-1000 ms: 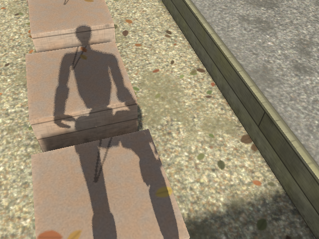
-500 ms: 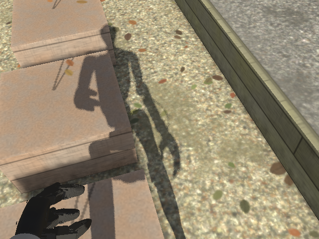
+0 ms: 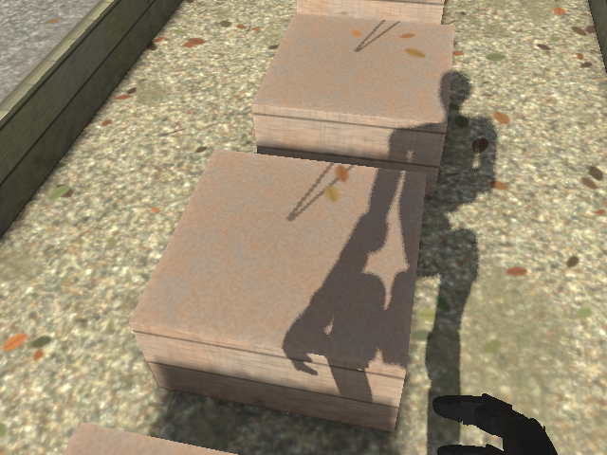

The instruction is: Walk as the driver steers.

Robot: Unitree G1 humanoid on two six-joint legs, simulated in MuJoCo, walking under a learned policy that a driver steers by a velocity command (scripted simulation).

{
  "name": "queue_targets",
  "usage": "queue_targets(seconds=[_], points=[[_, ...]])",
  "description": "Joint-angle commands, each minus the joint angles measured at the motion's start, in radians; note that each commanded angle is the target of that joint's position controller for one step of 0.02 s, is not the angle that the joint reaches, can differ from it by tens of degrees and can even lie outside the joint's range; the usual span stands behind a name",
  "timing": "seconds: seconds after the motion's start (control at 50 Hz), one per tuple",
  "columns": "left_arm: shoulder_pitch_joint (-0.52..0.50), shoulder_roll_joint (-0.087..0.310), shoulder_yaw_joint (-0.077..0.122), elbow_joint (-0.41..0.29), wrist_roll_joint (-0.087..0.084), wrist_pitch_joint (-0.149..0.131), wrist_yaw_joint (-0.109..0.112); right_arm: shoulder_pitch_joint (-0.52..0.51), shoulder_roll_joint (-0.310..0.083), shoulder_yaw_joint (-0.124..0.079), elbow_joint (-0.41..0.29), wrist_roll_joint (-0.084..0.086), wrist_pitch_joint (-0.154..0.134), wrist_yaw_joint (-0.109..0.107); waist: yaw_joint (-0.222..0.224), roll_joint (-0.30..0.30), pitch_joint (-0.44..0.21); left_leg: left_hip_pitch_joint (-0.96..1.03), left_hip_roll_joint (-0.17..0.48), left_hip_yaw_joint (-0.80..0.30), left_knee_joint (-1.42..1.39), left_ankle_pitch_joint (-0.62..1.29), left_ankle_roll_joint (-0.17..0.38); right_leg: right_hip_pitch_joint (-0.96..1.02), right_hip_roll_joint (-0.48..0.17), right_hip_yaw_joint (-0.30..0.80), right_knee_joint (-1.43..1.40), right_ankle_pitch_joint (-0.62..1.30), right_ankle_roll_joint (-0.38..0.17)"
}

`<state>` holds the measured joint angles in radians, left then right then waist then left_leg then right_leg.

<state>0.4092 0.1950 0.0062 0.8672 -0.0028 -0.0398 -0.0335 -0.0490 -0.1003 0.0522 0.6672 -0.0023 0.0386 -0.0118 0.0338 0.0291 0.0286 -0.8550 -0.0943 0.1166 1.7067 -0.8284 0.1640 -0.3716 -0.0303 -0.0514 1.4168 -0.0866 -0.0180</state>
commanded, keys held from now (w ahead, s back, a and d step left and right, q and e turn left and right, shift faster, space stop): q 0.40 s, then w+q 0.60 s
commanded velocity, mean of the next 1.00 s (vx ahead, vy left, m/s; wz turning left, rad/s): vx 0.25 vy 0.00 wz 0.60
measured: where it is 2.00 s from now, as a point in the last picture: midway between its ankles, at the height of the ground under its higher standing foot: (291, 241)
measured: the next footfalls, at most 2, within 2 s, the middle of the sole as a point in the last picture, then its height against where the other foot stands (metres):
right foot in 0.64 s outside the picture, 0.30 m lower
left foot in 1.14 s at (327, 365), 0.30 m higher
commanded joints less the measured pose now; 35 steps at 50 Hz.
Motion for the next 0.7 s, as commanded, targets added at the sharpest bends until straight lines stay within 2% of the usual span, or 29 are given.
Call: queue_targets(seconds=[0.02, 0.04, 0.06, 0.08, 0.1, 0.12, 0.16, 0.2, 0.22, 0.24, 0.28, 0.3, 0.32, 0.36, 0.4, 0.42, 0.44, 0.48, 0.5, 0.52, 0.54, 0.56, 0.58, 0.6, 0.62, 0.64, 0.66, 0.68, 0.7], points=[[-0.089, 0.048, 0.013, -0.226, 0.013, 0.011, 0.006, 0.126, -0.185, -0.089, 0.092, 0.007, -0.021, -0.029, 0.004, -0.007, 0.095, 0.164, 0.237, -0.859, -0.886, 0.523, 0.175, -0.499, 0.050, 0.185, 0.312, -0.307, -0.029], [-0.022, 0.025, 0.006, -0.216, 0.030, 0.029, 0.033, 0.066, -0.118, -0.067, 0.099, -0.010, -0.035, -0.041, 0.087, -0.018, 0.133, 0.043, 0.192, -0.702, -0.855, 0.520, 0.102, -0.441, 0.052, 0.156, 0.240, -0.294, -0.015], [0.042, 0.021, 0.009, -0.192, 0.038, 0.051, 0.051, 0.033, -0.092, -0.061, 0.101, -0.012, -0.046, -0.043, 0.121, -0.002, 0.113, 0.016, 0.172, -0.561, -0.864, 0.627, 0.050, -0.366, 0.051, 0.104, 0.171, -0.197, 0.007], [0.057, 0.033, 0.014, -0.189, 0.034, 0.073, 0.067, 0.027, -0.087, -0.060, 0.112, -0.017, -0.051, -0.045, 0.135, 0.023, 0.091, 0.000, 0.141, -0.480, -0.851, 0.788, 0.036, -0.329, 0.054, 0.070, 0.123, -0.118, 0.030], [0.047, 0.048, 0.022, -0.201, 0.025, 0.076, 0.077, 0.030, -0.109, -0.069, 0.124, -0.021, -0.056, -0.041, 0.141, 0.059, 0.041, 0.022, 0.120, -0.424, -0.855, 0.880, 0.038, -0.299, 0.067, 0.048, 0.080, -0.063, 0.041], [0.034, 0.074, 0.032, -0.206, 0.025, 0.076, 0.082, 0.074, -0.122, -0.078, 0.136, -0.014, -0.061, -0.036, 0.123, 0.057, 0.003, 0.088, 0.121, -0.416, -0.836, 0.955, 0.050, -0.300, 0.072, 0.036, 0.060, -0.024, 0.042], [-0.030, 0.089, 0.040, -0.224, 0.023, 0.063, 0.074, 0.181, -0.158, -0.093, 0.160, -0.008, -0.059, -0.039, 0.075, 0.039, -0.059, 0.220, 0.130, -0.433, -0.836, 0.936, 0.056, -0.336, 0.080, 0.035, 0.013, 0.022, 0.032], [-0.106, 0.067, 0.034, -0.245, 0.029, 0.049, 0.051, 0.296, -0.176, -0.107, 0.184, -0.010, -0.048, -0.052, 0.019, 0.056, -0.091, 0.409, 0.144, -0.481, -0.844, 0.896, 0.068, -0.448, 0.076, 0.042, -0.020, 0.018, 0.025], [-0.144, 0.062, 0.032, -0.257, 0.032, 0.045, 0.044, 0.339, -0.186, -0.114, 0.190, -0.010, -0.047, -0.058, -0.003, 0.053, -0.087, 0.484, 0.153, -0.512, -0.855, 0.896, 0.073, -0.501, 0.076, 0.051, -0.044, 0.003, 0.025], [-0.159, 0.074, 0.037, -0.265, 0.033, 0.039, 0.039, 0.356, -0.200, -0.125, 0.184, -0.013, -0.051, -0.064, -0.010, 0.039, -0.081, 0.512, 0.164, -0.529, -0.857, 0.927, 0.074, -0.505, 0.078, 0.059, -0.082, 0.016, 0.029], [-0.180, 0.095, 0.043, -0.269, 0.036, 0.026, 0.032, 0.384, -0.228, -0.141, 0.179, -0.024, -0.062, -0.071, -0.029, 0.072, -0.088, 0.600, 0.177, -0.561, -0.855, 0.954, 0.078, -0.529, 0.078, 0.076, -0.143, 0.033, 0.039], [-0.184, 0.111, 0.048, -0.268, 0.031, 0.034, 0.031, 0.386, -0.236, -0.147, 0.177, -0.010, -0.060, -0.079, -0.031, 0.086, -0.089, 0.637, 0.196, -0.584, -0.832, 0.994, 0.083, -0.531, 0.073, 0.098, -0.150, 0.066, 0.045], [-0.210, 0.117, 0.049, -0.285, 0.037, 0.036, 0.031, 0.395, -0.246, -0.151, 0.168, -0.008, -0.065, -0.089, -0.037, 0.094, -0.079, 0.657, 0.207, -0.601, -0.834, 0.991, 0.080, -0.541, 0.066, 0.122, -0.199, 0.088, 0.047], [-0.227, 0.133, 0.052, -0.289, 0.048, 0.042, 0.023, 0.409, -0.264, -0.161, 0.157, -0.014, -0.072, -0.098, -0.052, 0.107, -0.081, 0.716, 0.222, -0.648, -0.809, 0.981, 0.081, -0.562, 0.059, 0.151, -0.231, 0.079, 0.049], [-0.230, 0.153, 0.060, -0.295, 0.048, 0.033, 0.011, 0.414, -0.278, -0.166, 0.148, -0.017, -0.083, -0.102, -0.053, 0.120, -0.074, 0.725, 0.231, -0.679, -0.774, 0.961, 0.066, -0.550, 0.042, 0.185, -0.281, 0.092, 0.039], [-0.231, 0.153, 0.059, -0.301, 0.057, 0.025, 0.006, 0.428, -0.281, -0.167, 0.151, -0.024, -0.088, -0.105, -0.060, 0.131, -0.064, 0.710, 0.225, -0.674, -0.762, 0.873, 0.053, -0.533, 0.028, 0.206, -0.330, 0.133, 0.032], [-0.228, 0.156, 0.059, -0.297, 0.058, 0.020, 0.000, 0.428, -0.287, -0.169, 0.155, -0.029, -0.093, -0.104, -0.057, 0.136, -0.060, 0.695, 0.221, -0.683, -0.747, 0.807, 0.041, -0.508, 0.017, 0.218, -0.359, 0.158, 0.026], [-0.210, 0.164, 0.059, -0.284, 0.054, 0.012, -0.008, 0.404, -0.290, -0.167, 0.140, -0.036, -0.099, -0.099, -0.047, 0.127, -0.041, 0.636, 0.200, -0.671, -0.717, 0.713, 0.007, -0.405, -0.009, 0.228, -0.476, 0.188, 0.022], [-0.175, 0.180, 0.064, -0.257, 0.037, 0.017, -0.013, 0.409, -0.284, -0.164, 0.129, -0.043, -0.096, -0.103, -0.060, 0.124, -0.044, 0.635, 0.170, -0.648, -0.694, 0.616, -0.020, -0.333, -0.024, 0.229, -0.592, 0.227, 0.030], [-0.109, 0.174, 0.063, -0.229, 0.017, 0.021, -0.011, 0.343, -0.284, -0.164, 0.116, -0.056, -0.098, -0.107, -0.018, 0.142, -0.053, 0.583, 0.143, -0.621, -0.665, 0.572, -0.056, -0.185, -0.063, 0.242, -0.743, 0.270, 0.025], [-0.012, 0.186, 0.067, -0.193, -0.007, 0.020, -0.005, 0.309, -0.269, -0.162, 0.116, -0.059, -0.106, -0.114, 0.035, 0.132, -0.090, 0.526, 0.091, -0.568, -0.555, 0.515, -0.090, 0.017, -0.098, 0.224, -0.882, 0.438, 0.019], [0.087, 0.205, 0.071, -0.135, -0.024, 0.023, 0.007, 0.308, -0.228, -0.150, 0.121, -0.065, -0.107, -0.120, 0.066, 0.066, -0.127, 0.495, 0.038, -0.480, -0.367, 0.464, -0.106, 0.181, -0.122, 0.171, -1.053, 0.668, 0.028], [0.185, 0.214, 0.079, -0.069, -0.045, 0.020, -0.001, 0.313, -0.206, -0.142, 0.103, -0.058, -0.108, -0.126, 0.107, -0.015, -0.130, 0.442, -0.039, -0.397, -0.188, 0.327, -0.115, 0.348, -0.144, 0.111, -1.224, 0.956, 0.046], [0.192, 0.201, 0.073, -0.024, -0.044, 0.018, -0.008, 0.308, -0.174, -0.135, 0.079, -0.060, -0.098, -0.137, 0.096, -0.089, -0.065, 0.328, -0.122, -0.379, -0.021, 0.043, -0.114, 0.442, -0.195, 0.149, -1.375, 1.121, 0.033], [0.222, 0.180, 0.054, 0.004, -0.021, 0.014, -0.016, 0.276, -0.150, -0.133, 0.050, -0.048, -0.083, -0.141, 0.106, -0.148, -0.007, 0.228, -0.201, -0.376, 0.194, -0.153, -0.115, 0.504, -0.240, 0.208, -1.419, 1.166, 0.016], [0.264, 0.174, 0.027, 0.022, 0.002, 0.001, -0.025, 0.272, -0.101, -0.132, 0.031, -0.033, -0.064, -0.131, 0.079, -0.222, 0.001, 0.134, -0.258, -0.395, 0.435, -0.163, -0.118, 0.527, -0.248, 0.245, -1.197, 1.350, 0.063], [0.315, 0.214, 0.016, 0.063, 0.029, -0.020, -0.029, 0.346, -0.056, -0.120, 0.005, 0.016, -0.065, -0.107, -0.020, -0.470, -0.021, -0.037, -0.247, -0.291, 0.614, -0.260, -0.134, 0.602, -0.223, 0.118, -0.852, 1.898, 0.180], [0.368, 0.235, 0.036, 0.112, 0.031, -0.032, -0.019, 0.452, -0.044, -0.119, 0.005, -0.007, -0.080, -0.105, -0.122, -0.794, -0.051, -0.284, -0.164, -0.171, 0.772, -0.189, -0.170, 0.750, -0.236, 0.139, -0.748, 1.971, 0.206], [0.379, 0.108, 0.008, 0.114, 0.015, -0.033, -0.001, 0.457, -0.009, -0.097, 0.067, -0.026, -0.086, -0.092, -0.093, -0.681, -0.081, -0.415, -0.101, -0.138, 0.829, -0.094, -0.151, 0.722, -0.185, 0.133, -0.731, 1.639, 0.218]])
